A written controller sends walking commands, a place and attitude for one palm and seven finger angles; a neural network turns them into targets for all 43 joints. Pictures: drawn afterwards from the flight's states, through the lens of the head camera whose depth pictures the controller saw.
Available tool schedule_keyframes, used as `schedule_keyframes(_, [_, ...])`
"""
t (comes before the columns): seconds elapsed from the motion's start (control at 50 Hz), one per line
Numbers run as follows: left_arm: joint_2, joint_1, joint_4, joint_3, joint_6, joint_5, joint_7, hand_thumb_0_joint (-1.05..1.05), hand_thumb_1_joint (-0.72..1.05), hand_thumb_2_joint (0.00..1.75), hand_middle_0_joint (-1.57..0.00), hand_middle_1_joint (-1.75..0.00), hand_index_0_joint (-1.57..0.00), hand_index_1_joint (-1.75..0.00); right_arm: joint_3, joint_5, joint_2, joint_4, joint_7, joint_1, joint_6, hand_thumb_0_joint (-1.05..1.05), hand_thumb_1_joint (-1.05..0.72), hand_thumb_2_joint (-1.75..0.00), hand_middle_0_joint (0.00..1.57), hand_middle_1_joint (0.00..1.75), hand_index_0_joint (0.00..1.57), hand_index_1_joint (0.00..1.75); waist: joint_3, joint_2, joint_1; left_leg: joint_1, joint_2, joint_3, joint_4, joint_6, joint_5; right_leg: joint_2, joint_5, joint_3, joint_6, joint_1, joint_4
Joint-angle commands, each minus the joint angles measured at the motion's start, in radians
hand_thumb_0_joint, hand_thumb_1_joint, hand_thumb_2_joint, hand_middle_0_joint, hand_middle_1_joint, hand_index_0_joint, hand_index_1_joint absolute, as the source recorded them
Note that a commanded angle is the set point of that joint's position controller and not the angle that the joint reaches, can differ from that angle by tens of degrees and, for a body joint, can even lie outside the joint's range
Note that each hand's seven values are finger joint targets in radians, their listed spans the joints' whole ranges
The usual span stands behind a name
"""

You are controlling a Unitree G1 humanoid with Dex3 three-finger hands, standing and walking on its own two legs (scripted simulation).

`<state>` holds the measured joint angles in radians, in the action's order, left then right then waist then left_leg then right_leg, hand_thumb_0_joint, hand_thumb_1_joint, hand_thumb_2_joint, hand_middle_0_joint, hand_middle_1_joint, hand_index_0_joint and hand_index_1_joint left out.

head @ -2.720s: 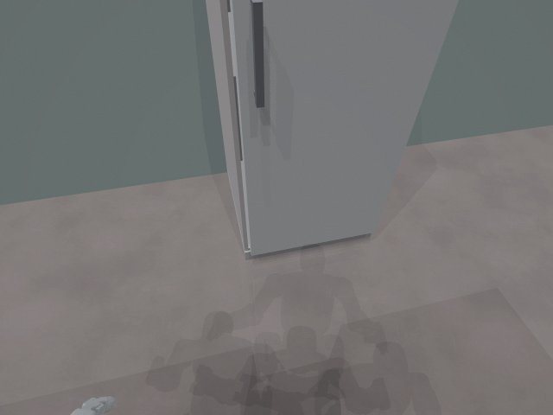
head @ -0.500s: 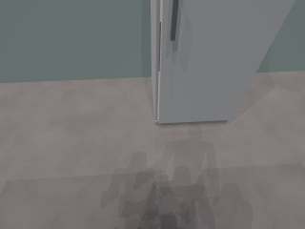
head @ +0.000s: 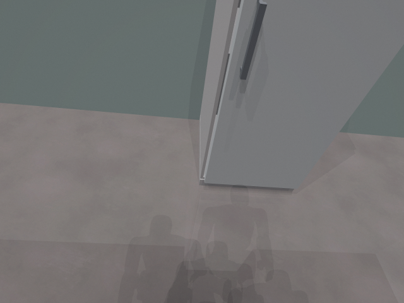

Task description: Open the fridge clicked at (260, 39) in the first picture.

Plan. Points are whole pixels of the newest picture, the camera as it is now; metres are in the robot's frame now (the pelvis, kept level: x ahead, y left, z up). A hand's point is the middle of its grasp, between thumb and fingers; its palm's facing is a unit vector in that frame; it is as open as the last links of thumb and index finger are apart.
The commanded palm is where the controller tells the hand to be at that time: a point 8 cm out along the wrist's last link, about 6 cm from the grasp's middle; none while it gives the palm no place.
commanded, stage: take the last steps up to it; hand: left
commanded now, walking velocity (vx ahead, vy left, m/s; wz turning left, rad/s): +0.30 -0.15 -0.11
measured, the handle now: (250, 41) +0.82 -0.07 +0.16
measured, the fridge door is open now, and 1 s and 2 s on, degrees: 0 0 0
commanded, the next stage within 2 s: come to a stop and stand still in 0.78 s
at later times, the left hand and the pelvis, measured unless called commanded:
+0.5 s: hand (172, 242) +0.30 +0.08 -0.18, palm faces -0.07 -0.98 -0.20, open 7.4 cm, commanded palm none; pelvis +0.18 -0.09 -0.02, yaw -3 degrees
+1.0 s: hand (195, 239) +0.32 +0.02 -0.18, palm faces +0.01 -1.00 -0.10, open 7.4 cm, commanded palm none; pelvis +0.35 -0.13 +0.00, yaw -4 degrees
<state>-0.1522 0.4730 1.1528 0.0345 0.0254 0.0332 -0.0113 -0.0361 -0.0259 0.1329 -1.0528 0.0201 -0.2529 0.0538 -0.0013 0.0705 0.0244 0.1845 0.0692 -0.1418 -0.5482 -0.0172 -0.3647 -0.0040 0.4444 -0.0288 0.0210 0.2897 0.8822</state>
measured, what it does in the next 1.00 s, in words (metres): walks ahead: right foot, then left foot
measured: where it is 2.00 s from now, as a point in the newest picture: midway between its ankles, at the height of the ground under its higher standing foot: outside the picture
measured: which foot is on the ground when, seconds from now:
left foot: down 0.00-0.42, up 0.44-0.84, down 0.86-1.00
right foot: up 0.00-0.38, down 0.40-0.88, up 0.90-1.00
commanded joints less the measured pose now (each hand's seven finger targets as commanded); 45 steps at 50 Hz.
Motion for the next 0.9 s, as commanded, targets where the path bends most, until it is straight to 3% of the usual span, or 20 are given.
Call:
schedule_keyframes(0.0, [-0.070, -0.126, -0.102, 0.036, -0.030, 0.009, -0.019, 0.00, 0.90, 0.90, -0.20, -0.30, -0.20, -0.30, -0.021, -0.002, 0.156, -0.039, 0.038, -0.191, 0.015, 0.00, -0.90, -0.90, 0.20, 0.30, 0.20, 0.30, 0.151, -0.180, -0.064, -0.129, 0.322, 0.259, 0.327, -0.095, 0.390, 0.093, -0.110, 0.044, -0.021, 0.377, 0.292])
schedule_keyframes(0.1, [-0.028, -0.125, -0.099, 0.033, -0.007, 0.005, -0.029, 0.00, 0.90, 0.90, -0.20, -0.30, -0.20, -0.30, -0.009, 0.003, 0.119, -0.060, 0.040, -0.230, 0.029, 0.00, -0.90, -0.90, 0.20, 0.30, 0.20, 0.30, 0.162, -0.222, -0.031, -0.110, 0.234, 0.071, 0.322, -0.059, 0.507, 0.087, -0.251, -0.011, -0.040, 0.423, 0.313])
schedule_keyframes(0.18, [-0.028, -0.255, -0.150, 0.026, -0.008, -0.001, -0.038, 0.00, 0.90, 0.90, -0.20, -0.30, -0.20, -0.30, -0.007, 0.000, 0.109, -0.082, 0.037, -0.271, 0.030, 0.00, -0.90, -0.90, 0.20, 0.30, 0.20, 0.30, 0.215, -0.250, -0.043, -0.115, 0.229, 0.047, 0.346, -0.075, 0.499, 0.113, -0.324, -0.049, -0.043, 0.460, 0.136])
schedule_keyframes(0.24, [-0.029, -0.362, -0.183, 0.018, -0.017, -0.009, -0.039, 0.00, 0.90, 0.90, -0.20, -0.30, -0.20, -0.30, -0.013, -0.009, 0.128, -0.094, 0.035, -0.293, 0.024, 0.00, -0.90, -0.90, 0.20, 0.30, 0.20, 0.30, 0.228, -0.253, -0.073, -0.119, 0.240, 0.030, 0.333, -0.078, 0.548, 0.104, -0.302, -0.088, -0.022, 0.354, -0.097])
schedule_keyframes(0.28, [-0.039, -0.366, -0.181, 0.023, -0.019, -0.012, -0.035, 0.00, 0.90, 0.90, -0.20, -0.30, -0.20, -0.30, -0.022, -0.009, 0.144, -0.102, 0.035, -0.286, 0.020, 0.00, -0.90, -0.90, 0.20, 0.30, 0.20, 0.30, 0.219, -0.239, -0.062, -0.111, 0.263, 0.031, 0.311, -0.080, 0.613, 0.084, -0.282, -0.094, 0.000, 0.265, -0.162])
schedule_keyframes(0.32, [-0.069, -0.291, -0.159, 0.034, -0.030, -0.012, -0.030, 0.00, 0.90, 0.90, -0.20, -0.30, -0.20, -0.30, -0.035, -0.007, 0.176, -0.101, 0.033, -0.263, 0.017, 0.00, -0.90, -0.90, 0.20, 0.30, 0.20, 0.30, 0.151, -0.235, -0.021, -0.142, 0.272, 0.004, 0.196, -0.072, 0.785, 0.050, -0.239, -0.112, 0.029, 0.130, -0.218])
schedule_keyframes(0.36, [-0.120, -0.086, -0.094, 0.053, -0.052, -0.007, -0.020, 0.00, 0.90, 0.90, -0.20, -0.30, -0.20, -0.30, -0.044, 0.000, 0.185, -0.097, 0.027, -0.240, 0.012, 0.00, -0.90, -0.90, 0.20, 0.30, 0.20, 0.30, 0.012, -0.150, 0.073, -0.078, 0.217, -0.026, -0.084, -0.030, 0.798, -0.001, -0.291, -0.142, 0.049, -0.185, -0.338])
schedule_keyframes(0.38, [-0.206, 0.047, -0.057, 0.078, -0.066, 0.001, -0.009, 0.00, 0.90, 0.90, -0.20, -0.30, -0.20, -0.30, -0.038, 0.012, 0.152, -0.094, 0.014, -0.271, 0.011, 0.00, -0.90, -0.90, 0.20, 0.30, 0.20, 0.30, -0.114, 0.014, 0.130, 0.097, 0.147, -0.061, -0.372, 0.003, 0.491, 0.144, -0.272, 0.025, 0.092, -0.434, -0.385])
schedule_keyframes(0.4, [-0.298, 0.107, -0.041, 0.096, -0.071, -0.006, 0.005, 0.00, 0.90, 0.90, -0.20, -0.30, -0.20, -0.30, -0.020, 0.022, 0.069, -0.064, 0.009, -0.320, 0.009, 0.00, -0.90, -0.90, 0.20, 0.30, 0.20, 0.30, -0.246, 0.262, 0.106, 0.323, -0.025, -0.011, -0.719, 0.031, -0.213, 0.396, -0.349, 0.431, 0.182, -0.585, -0.486])
schedule_keyframes(0.42, [-0.301, 0.076, -0.052, 0.091, -0.068, -0.026, 0.013, 0.00, 0.90, 0.90, -0.20, -0.30, -0.20, -0.30, -0.017, 0.028, 0.074, -0.030, 0.010, -0.238, -0.002, 0.00, -0.90, -0.90, 0.20, 0.30, 0.20, 0.30, -0.220, 0.166, 0.106, 0.351, 0.000, 0.125, -0.844, -0.006, -0.226, 0.418, -0.285, 0.477, 0.206, -0.478, -0.579])
schedule_keyframes(0.44, [-0.266, -0.040, -0.073, 0.083, -0.066, -0.022, 0.014, 0.00, 0.90, 0.90, -0.20, -0.30, -0.20, -0.30, -0.025, 0.028, 0.066, -0.034, 0.001, -0.210, -0.007, 0.00, -0.90, -0.90, 0.20, 0.30, 0.20, 0.30, -0.158, 0.165, 0.064, 0.358, 0.048, 0.143, -0.888, -0.014, -0.129, 0.376, -0.104, 0.411, 0.177, -0.348, -0.622])
schedule_keyframes(0.46, [-0.201, -0.128, -0.100, 0.065, -0.063, -0.027, 0.019, 0.00, 0.90, 0.90, -0.20, -0.30, -0.20, -0.30, -0.035, 0.020, 0.075, -0.023, -0.002, -0.162, -0.009, 0.00, -0.90, -0.90, 0.20, 0.30, 0.20, 0.30, -0.052, 0.038, 0.038, 0.361, 0.075, 0.142, -0.870, -0.018, -0.059, 0.350, -0.035, 0.344, 0.164, -0.216, -0.644])
schedule_keyframes(0.5, [-0.126, -0.232, -0.127, 0.034, -0.075, -0.018, 0.024, 0.00, 0.90, 0.90, -0.20, -0.30, -0.20, -0.30, -0.030, -0.001, 0.051, -0.032, -0.003, -0.164, -0.030, 0.00, -0.90, -0.90, 0.20, 0.30, 0.20, 0.30, 0.041, -0.044, -0.036, 0.298, 0.102, 0.128, -0.781, -0.004, 0.027, 0.283, -0.105, 0.173, 0.131, 0.006, -0.663])
schedule_keyframes(0.54, [-0.098, -0.231, -0.121, 0.021, -0.086, -0.013, 0.026, 0.00, 0.90, 0.90, -0.20, -0.30, -0.20, -0.30, -0.029, -0.007, 0.035, -0.037, -0.005, -0.197, -0.048, 0.00, -0.90, -0.90, 0.20, 0.30, 0.20, 0.30, 0.062, -0.016, -0.070, 0.269, 0.093, 0.113, -0.704, 0.007, 0.061, 0.240, -0.192, 0.081, 0.125, 0.066, -0.693])
schedule_keyframes(0.6, [-0.078, -0.200, -0.114, 0.019, -0.092, -0.008, 0.030, 0.00, 0.90, 0.90, -0.20, -0.30, -0.20, -0.30, -0.031, -0.009, 0.037, -0.010, -0.009, -0.166, -0.056, 0.00, -0.90, -0.90, 0.20, 0.30, 0.20, 0.30, 0.071, 0.012, -0.078, 0.285, 0.087, 0.093, -0.594, 0.018, 0.065, 0.220, -0.240, 0.061, 0.155, 0.068, -0.713])
schedule_keyframes(0.74, [-0.108, -0.096, -0.080, 0.019, -0.086, -0.003, 0.025, 0.00, 0.90, 0.90, -0.20, -0.30, -0.20, -0.30, -0.021, -0.003, 0.056, 0.065, -0.013, 0.043, -0.032, 0.00, -0.90, -0.90, 0.20, 0.30, 0.20, 0.30, 0.075, -0.024, -0.021, 0.302, 0.057, 0.041, -0.236, 0.014, 0.009, 0.236, -0.482, 0.103, 0.212, -0.132, -0.648])
schedule_keyframes(0.82, [-0.114, -0.102, -0.080, 0.022, -0.072, -0.017, 0.017, 0.00, 0.90, 0.90, -0.20, -0.30, -0.20, -0.30, -0.023, -0.005, 0.080, 0.011, 0.006, -0.087, -0.010, 0.00, -0.90, -0.90, 0.20, 0.30, 0.20, 0.30, -0.002, -0.077, -0.087, -0.002, 0.006, -0.005, 0.030, -0.005, 0.185, 0.149, -0.660, 0.021, 0.145, -0.105, -0.385])
schedule_keyframes(0.84, [-0.084, -0.082, -0.086, 0.019, -0.070, -0.022, 0.010, 0.00, 0.90, 0.90, -0.20, -0.30, -0.20, -0.30, -0.037, -0.012, 0.142, -0.012, 0.017, -0.175, -0.001, 0.00, -0.90, -0.90, 0.20, 0.30, 0.20, 0.30, -0.053, -0.170, -0.119, -0.191, 0.128, 0.166, 0.110, -0.057, 0.288, 0.086, -0.560, -0.013, 0.089, 0.035, -0.188])
schedule_keyframes(0.86, [-0.037, -0.058, -0.106, 0.009, -0.071, -0.027, 0.004, 0.00, 0.90, 0.90, -0.20, -0.30, -0.20, -0.30, -0.055, -0.013, 0.240, -0.018, 0.023, -0.236, 0.000, 0.00, -0.90, -0.90, 0.20, 0.30, 0.20, 0.30, -0.076, -0.394, -0.118, -0.313, 0.389, 0.493, 0.209, -0.180, 0.507, -0.004, -0.062, -0.094, 0.021, 0.257, 0.084])
schedule_keyframes(0.88, [-0.093, -0.087, -0.120, 0.018, -0.065, -0.012, 0.012, 0.00, 0.90, 0.90, -0.20, -0.30, -0.20, -0.30, -0.045, -0.004, 0.240, -0.012, 0.030, -0.210, -0.015, 0.00, -0.90, -0.90, 0.20, 0.30, 0.20, 0.30, -0.027, -0.299, -0.110, -0.239, 0.464, 0.523, 0.238, -0.248, 0.611, 0.011, 0.146, -0.020, 0.013, 0.285, 0.233])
